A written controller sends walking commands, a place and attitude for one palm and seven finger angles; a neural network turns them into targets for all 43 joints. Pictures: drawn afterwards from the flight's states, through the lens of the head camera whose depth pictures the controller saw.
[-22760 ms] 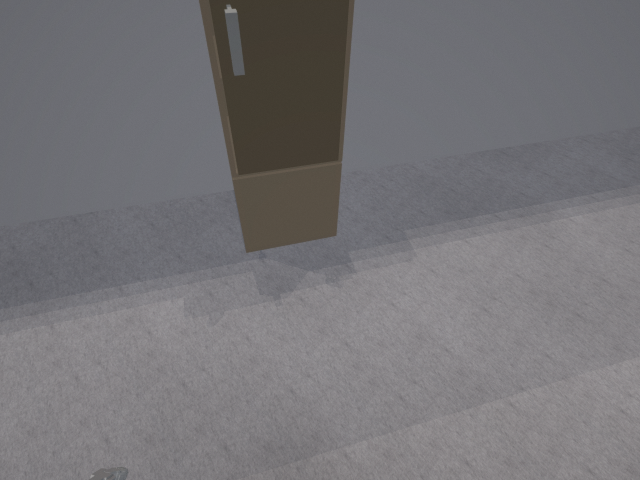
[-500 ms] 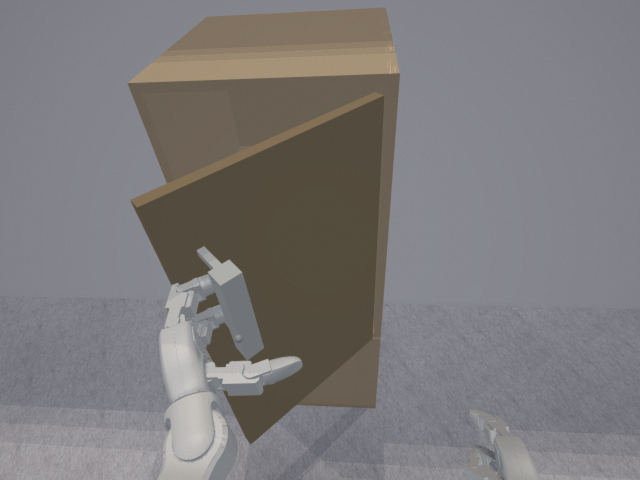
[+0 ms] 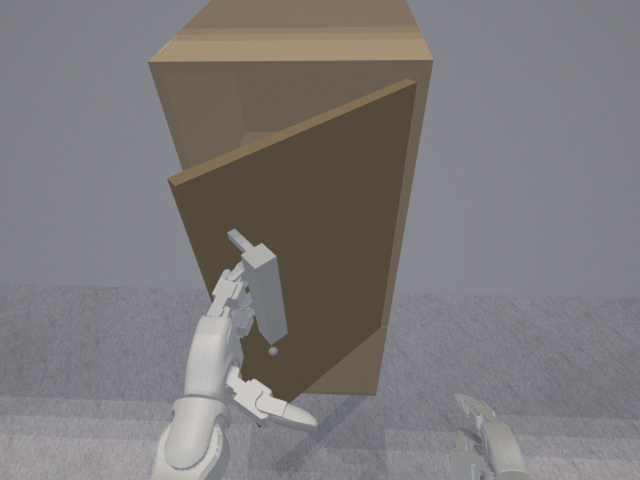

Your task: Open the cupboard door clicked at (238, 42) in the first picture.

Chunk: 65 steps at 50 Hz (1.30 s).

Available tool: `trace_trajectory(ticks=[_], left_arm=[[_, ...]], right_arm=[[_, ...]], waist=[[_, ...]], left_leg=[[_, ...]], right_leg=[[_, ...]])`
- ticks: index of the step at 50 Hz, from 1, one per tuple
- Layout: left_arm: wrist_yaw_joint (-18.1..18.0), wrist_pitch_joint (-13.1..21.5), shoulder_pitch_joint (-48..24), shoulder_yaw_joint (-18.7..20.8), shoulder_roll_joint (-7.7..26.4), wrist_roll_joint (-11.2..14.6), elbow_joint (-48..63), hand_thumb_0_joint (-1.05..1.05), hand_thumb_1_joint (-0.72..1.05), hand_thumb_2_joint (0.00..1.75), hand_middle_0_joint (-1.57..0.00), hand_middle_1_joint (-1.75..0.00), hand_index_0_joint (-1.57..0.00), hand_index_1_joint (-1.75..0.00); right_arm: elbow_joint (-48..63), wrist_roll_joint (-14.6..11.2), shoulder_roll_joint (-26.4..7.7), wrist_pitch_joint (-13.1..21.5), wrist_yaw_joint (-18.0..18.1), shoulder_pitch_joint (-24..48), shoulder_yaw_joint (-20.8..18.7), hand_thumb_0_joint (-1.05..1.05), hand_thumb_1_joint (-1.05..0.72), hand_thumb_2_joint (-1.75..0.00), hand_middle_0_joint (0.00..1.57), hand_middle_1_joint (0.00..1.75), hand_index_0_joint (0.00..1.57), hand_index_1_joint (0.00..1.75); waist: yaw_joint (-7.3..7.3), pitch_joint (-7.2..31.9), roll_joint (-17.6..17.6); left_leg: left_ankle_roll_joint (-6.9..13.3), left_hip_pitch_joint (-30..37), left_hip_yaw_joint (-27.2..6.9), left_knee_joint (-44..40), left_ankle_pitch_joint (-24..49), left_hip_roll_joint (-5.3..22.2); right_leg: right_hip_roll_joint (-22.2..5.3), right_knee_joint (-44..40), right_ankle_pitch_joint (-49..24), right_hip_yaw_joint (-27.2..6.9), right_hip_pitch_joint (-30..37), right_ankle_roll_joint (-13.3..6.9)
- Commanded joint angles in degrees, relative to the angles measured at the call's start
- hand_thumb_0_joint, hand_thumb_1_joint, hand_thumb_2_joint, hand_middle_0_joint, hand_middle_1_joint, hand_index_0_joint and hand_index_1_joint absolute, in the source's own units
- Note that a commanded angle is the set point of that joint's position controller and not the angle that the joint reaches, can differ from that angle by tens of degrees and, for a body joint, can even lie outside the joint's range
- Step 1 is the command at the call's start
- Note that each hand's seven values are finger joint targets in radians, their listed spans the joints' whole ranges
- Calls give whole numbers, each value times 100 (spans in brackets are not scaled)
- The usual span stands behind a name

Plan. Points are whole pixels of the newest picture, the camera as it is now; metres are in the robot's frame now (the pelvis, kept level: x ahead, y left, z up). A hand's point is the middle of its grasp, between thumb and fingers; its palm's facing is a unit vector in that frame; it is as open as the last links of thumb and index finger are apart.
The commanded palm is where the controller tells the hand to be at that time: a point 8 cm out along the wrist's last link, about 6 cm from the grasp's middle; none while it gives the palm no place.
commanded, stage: slide the hand sideways off the handle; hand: left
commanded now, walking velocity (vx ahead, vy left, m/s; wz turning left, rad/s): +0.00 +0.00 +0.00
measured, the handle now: (255, 286) +0.31 +0.11 +0.11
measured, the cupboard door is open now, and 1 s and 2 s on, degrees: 43 45 45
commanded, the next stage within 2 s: draw the hand back to the body in 1.04 s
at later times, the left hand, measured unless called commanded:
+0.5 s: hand (237, 382) +0.19 +0.10 +0.11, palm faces +0.02 -1.00 +0.01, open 16.3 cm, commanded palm +0.16 +0.15 +0.11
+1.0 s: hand (192, 416) +0.16 +0.14 +0.11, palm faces +0.04 -1.00 -0.03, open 16.3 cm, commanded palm +0.12 +0.20 +0.11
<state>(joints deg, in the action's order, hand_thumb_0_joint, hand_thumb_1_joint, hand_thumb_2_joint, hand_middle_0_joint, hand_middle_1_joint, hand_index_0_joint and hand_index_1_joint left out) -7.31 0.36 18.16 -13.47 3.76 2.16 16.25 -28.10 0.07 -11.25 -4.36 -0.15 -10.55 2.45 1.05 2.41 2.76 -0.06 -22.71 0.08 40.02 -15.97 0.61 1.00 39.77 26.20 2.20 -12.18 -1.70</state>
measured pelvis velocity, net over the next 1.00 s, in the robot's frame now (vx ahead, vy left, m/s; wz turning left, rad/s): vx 0.00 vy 0.00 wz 0.01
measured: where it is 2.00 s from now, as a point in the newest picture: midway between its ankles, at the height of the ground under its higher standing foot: outside the picture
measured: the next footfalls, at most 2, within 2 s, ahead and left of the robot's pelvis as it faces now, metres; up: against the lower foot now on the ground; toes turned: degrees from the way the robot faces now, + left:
none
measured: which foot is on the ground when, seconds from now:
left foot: down 0.00-1.00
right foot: down 0.00-1.00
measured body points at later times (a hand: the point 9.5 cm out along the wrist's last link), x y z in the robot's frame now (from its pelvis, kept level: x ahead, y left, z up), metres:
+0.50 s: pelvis -0.02 +0.01 +0.00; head -0.04 +0.00 +0.45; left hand +0.19 +0.16 +0.11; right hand +0.17 -0.20 -0.07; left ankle +0.06 +0.12 -0.72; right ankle -0.05 -0.10 -0.72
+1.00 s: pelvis +0.00 +0.00 -0.01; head -0.02 -0.02 +0.44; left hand +0.15 +0.19 +0.11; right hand +0.19 -0.22 -0.07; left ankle +0.06 +0.12 -0.72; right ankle -0.05 -0.10 -0.72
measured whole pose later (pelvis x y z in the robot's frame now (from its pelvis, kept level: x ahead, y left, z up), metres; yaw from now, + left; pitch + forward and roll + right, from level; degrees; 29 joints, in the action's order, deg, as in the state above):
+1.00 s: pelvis +0.00 +0.00 -0.01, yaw +0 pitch +2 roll -1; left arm 5.4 5.9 39.2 0.2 9.9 12.0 28.9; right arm -26.1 -1.6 -12.7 6.7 1.9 -15.8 1.5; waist 1.7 5.3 3.6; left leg -0.4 -30.5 -1.2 46.8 -18.6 1.5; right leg 2.0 45.3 28.6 3.3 -19.0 -1.9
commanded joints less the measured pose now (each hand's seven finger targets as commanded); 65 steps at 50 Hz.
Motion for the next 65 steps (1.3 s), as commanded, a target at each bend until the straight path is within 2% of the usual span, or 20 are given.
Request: trace_trajectory(ticks=[1,3,6,8,12,14,16,17,25,31,32,33,39,41,44,48,55,57,60,65], left_arm=[[447,564,-996,-128,-333,421,1429,0,-50,30,-15,-30,-15,-30],[185,526,-812,-97,-372,364,1350,0,-50,30,-15,-30,-15,-30],[-117,495,-761,-90,-274,95,1503,0,-50,30,-15,-30,-15,-30],[-201,477,-735,-194,-250,-73,1543,0,-50,30,-15,-30,-15,-30],[-192,423,-571,55,25,-84,1559,0,-50,30,-15,-30,-15,-30],[-159,421,-698,35,-19,-34,1671,0,-50,30,-15,-30,-15,-30],[-104,402,-416,34,-86,78,1677,0,-50,30,-15,-30,-15,-30],[-69,403,-314,182,51,124,1676,0,-50,30,-15,-30,-15,-30],[279,553,89,394,243,332,2067,0,-50,30,-15,-30,-15,-30],[537,674,530,622,443,459,2301,0,-50,30,-15,-30,-15,-30],[566,690,712,804,617,474,2239,0,-50,30,-15,-30,-15,-30],[604,703,810,837,610,494,2293,0,-50,30,-15,-30,-15,-30],[851,809,1236,1304,867,727,2438,0,-50,30,-15,-30,-15,-30],[970,865,1389,1259,813,806,2561,0,-50,30,-15,-30,-15,-30],[1115,938,1848,1487,942,926,2596,0,-50,30,-15,-30,-15,-30],[1322,992,2120,1742,1063,1060,2552,0,-50,30,-15,-30,-15,-30],[1605,1177,1925,1811,1074,1293,2544,0,-50,30,-15,-30,-15,-30],[1646,1162,1918,1819,1104,1286,2451,0,-50,30,-15,-30,-15,-30],[1638,1130,1840,2039,1311,1271,2600,0,-50,30,-15,-30,-15,-30],[1671,887,1923,2300,1370,1415,2529,0,-50,30,-15,-30,-15,-30]], right_arm=[[1099,-124,-509,584,113,779,-158,0,-90,-90,20,30,20,30],[1111,-119,-524,655,70,809,-148,0,-90,-90,20,30,20,30],[1129,-63,-541,681,6,760,-174,0,-90,-90,20,30,20,30],[1147,-52,-531,665,-41,762,-176,0,-90,-90,20,30,20,30],[1178,-38,-553,617,-17,773,-160,0,-90,-90,20,30,20,30],[1190,-47,-529,611,4,825,-137,0,-90,-90,20,30,20,30],[1210,-57,-525,647,13,794,-130,0,-90,-90,20,30,20,30],[1201,-67,-548,662,19,780,-130,0,-90,-90,20,30,20,30],[1235,-75,-606,881,99,637,-145,0,-90,-90,20,30,20,30],[1275,-89,-652,1105,147,463,-182,0,-90,-90,20,30,20,30],[1246,-97,-665,1142,155,409,-193,0,-90,-90,20,30,20,30],[1274,-106,-663,1160,165,421,-193,0,-90,-90,20,30,20,30],[1259,-131,-676,1307,223,288,-235,0,-90,-90,20,30,20,30],[1285,-152,-674,1367,230,250,-236,0,-90,-90,20,30,20,30],[1268,-177,-663,1462,249,197,-297,0,-90,-90,20,30,20,30],[1235,-208,-643,1484,286,189,-341,0,-90,-90,20,30,20,30],[1175,-237,-672,1618,368,131,-350,0,-90,-90,20,30,20,30],[1158,-240,-684,1637,377,154,-351,0,-90,-90,20,30,20,30],[1155,-252,-657,1652,404,170,-333,0,-90,-90,20,30,20,30],[1126,-296,-640,1652,429,278,-303,0,-90,-90,20,30,20,30]], waist=[[-115,568,-392],[-71,473,-415],[-53,626,-405],[-77,590,-347],[-17,520,-451],[-46,431,-202],[-37,381,-279],[-15,384,-400],[-108,217,-295],[-84,317,-262],[-60,308,-341],[-39,334,-223],[-4,439,-300],[-17,458,-185],[36,599,-251],[49,499,-348],[-23,522,-365],[12,460,-389],[97,608,-98],[186,602,-134]], left_leg=[[185,1258,-227,-530,592,50],[166,1150,-267,-609,297,66],[162,1110,-248,-586,159,62],[168,1078,-245,-570,107,73],[182,949,-215,-558,-74,52],[167,990,-175,-558,-149,47],[165,975,-182,-559,-125,61],[169,914,-207,-572,-149,59],[191,840,-176,-444,-239,29],[201,726,-199,-319,-127,8],[204,674,-191,-276,-96,1],[205,675,-172,-259,-59,-2],[216,536,-129,-55,216,-29],[214,504,-131,-13,263,-43],[223,444,-122,102,458,-55],[225,275,-117,244,572,-82],[226,251,-182,412,555,-105],[234,188,-194,426,527,-109],[229,311,-184,325,580,-106],[210,354,-181,192,551,-95]], right_leg=[[47,-695,-1488,177,-1158,59],[48,-713,-1066,218,-1244,57],[51,-661,-862,186,-1277,39],[36,-665,-782,156,-1321,28],[34,-778,-567,98,-1257,23],[26,-806,-471,81,-1342,21],[48,-817,-504,116,-1339,28],[49,-845,-479,112,-1266,26],[43,-878,-362,68,-1532,84],[46,-745,-519,74,-1580,100],[41,-786,-521,41,-1521,98],[37,-738,-560,53,-1565,99],[41,-628,-991,8,-1527,133],[48,-550,-1096,47,-1571,142],[49,-454,-1421,27,-1503,163],[24,-407,-1717,-16,-1526,208],[-7,-380,-1811,-93,-1689,265],[-11,-404,-1728,-122,-1666,253],[17,-338,-1634,-22,-1622,184],[40,-412,-1606,32,-1503,181]])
